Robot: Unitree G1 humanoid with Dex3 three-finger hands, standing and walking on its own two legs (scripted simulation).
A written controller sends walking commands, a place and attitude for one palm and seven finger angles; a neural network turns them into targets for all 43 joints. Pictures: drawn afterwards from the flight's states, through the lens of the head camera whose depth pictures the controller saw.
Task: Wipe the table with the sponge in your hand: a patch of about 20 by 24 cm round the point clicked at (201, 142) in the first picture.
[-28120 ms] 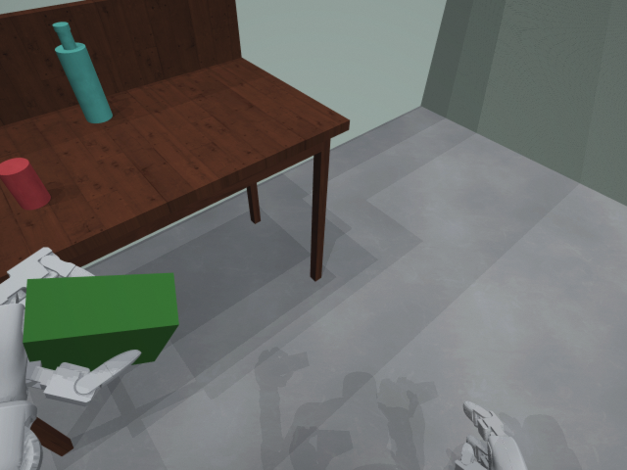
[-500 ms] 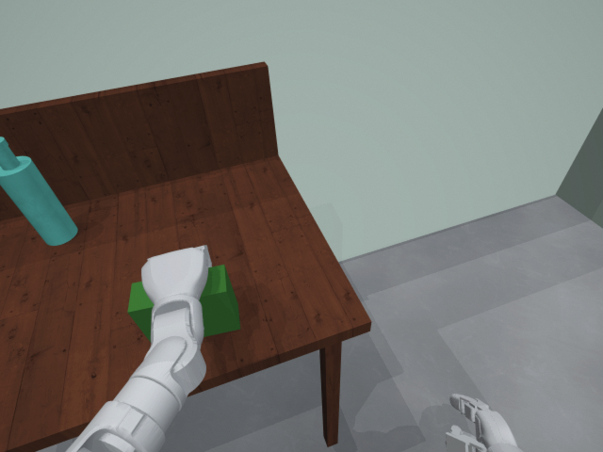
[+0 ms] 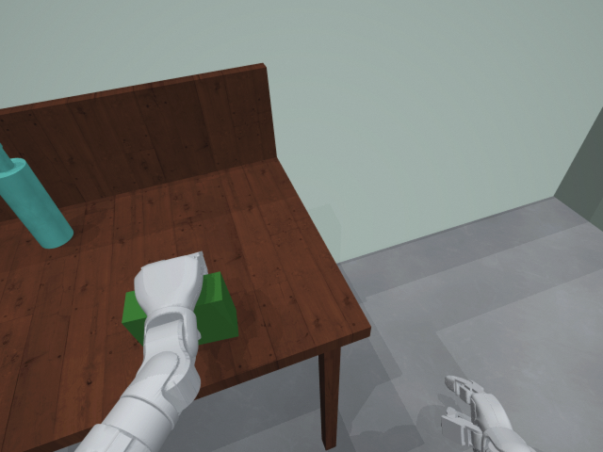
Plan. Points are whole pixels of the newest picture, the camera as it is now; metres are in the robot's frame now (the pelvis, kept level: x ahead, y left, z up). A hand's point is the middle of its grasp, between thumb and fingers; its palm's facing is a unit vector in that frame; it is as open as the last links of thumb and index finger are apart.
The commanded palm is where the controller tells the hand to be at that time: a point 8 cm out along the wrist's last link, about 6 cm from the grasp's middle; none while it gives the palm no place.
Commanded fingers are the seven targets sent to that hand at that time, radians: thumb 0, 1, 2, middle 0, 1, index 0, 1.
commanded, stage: slide back across to the middle lane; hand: left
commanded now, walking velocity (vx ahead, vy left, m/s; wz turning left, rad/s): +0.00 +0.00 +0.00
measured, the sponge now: (188, 321) +0.31 +0.22 -0.01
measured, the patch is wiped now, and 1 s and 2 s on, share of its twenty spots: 0.75 0.75 0.75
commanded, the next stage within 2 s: wipe forward along the middle lane in 0.68 s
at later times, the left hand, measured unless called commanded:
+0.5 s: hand (156, 320) +0.27 +0.24 +0.04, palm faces +0.00 -0.11 -0.99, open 9.5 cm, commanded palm +0.24 +0.24 +0.09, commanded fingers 0.00 0.10 1.30 -1.20 -1.60 -1.20 -1.60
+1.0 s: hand (132, 325) +0.27 +0.27 +0.04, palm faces -0.08 -0.07 -0.99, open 9.5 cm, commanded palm +0.25 +0.28 +0.08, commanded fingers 0.00 0.10 1.30 -1.20 -1.60 -1.20 -1.60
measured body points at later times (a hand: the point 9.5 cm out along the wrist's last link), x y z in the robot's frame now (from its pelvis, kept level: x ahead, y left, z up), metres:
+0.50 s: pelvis +0.00 +0.00 +0.00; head -0.03 -0.04 +0.45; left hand +0.27 +0.24 +0.10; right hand +0.22 -0.22 -0.09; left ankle +0.00 +0.14 -0.73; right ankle -0.04 -0.11 -0.73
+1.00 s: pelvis -0.01 -0.01 +0.00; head -0.02 -0.04 +0.45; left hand +0.27 +0.27 +0.09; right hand +0.19 -0.25 -0.10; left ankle +0.00 +0.14 -0.73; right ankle -0.04 -0.11 -0.73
